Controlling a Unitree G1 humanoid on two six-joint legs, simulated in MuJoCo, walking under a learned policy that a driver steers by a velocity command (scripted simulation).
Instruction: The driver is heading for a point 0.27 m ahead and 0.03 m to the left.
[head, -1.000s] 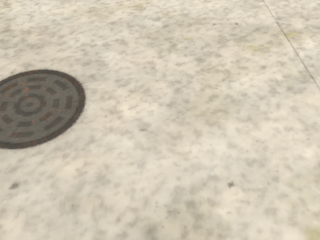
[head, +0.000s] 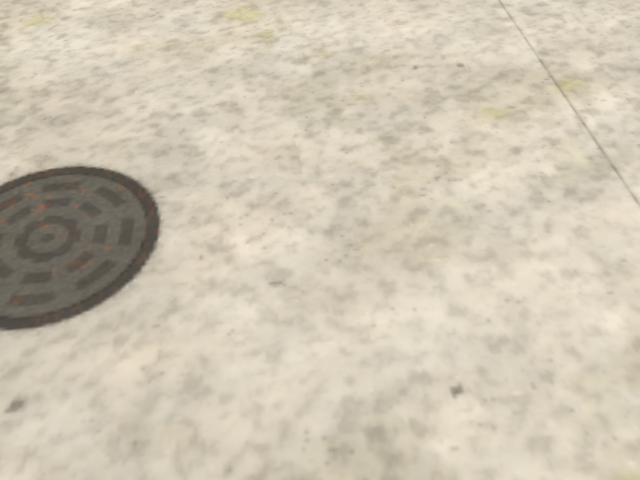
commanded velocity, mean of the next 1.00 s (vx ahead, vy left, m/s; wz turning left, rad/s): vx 0.12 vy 0.00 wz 0.02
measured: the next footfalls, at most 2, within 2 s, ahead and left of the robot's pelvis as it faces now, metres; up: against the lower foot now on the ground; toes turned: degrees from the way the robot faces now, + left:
left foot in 0.44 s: +0.30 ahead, +0.09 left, +0.00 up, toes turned +3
right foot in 0.74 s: +0.25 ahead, -0.14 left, +0.00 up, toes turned +0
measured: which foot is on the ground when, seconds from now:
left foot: down 0.00-0.06, up 0.08-0.42, down 0.44-1.00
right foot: down 0.00-0.44, up 0.46-0.72, down 0.74-1.00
